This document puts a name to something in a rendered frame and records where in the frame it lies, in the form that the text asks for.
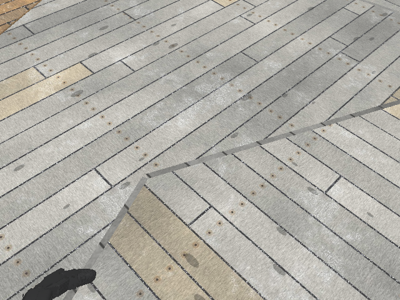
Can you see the left robot hand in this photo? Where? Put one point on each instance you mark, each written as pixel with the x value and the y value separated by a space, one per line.
pixel 58 282

